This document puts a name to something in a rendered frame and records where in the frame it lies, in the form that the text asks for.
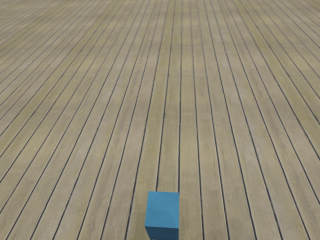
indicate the carton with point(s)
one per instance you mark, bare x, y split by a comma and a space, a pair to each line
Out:
162, 215

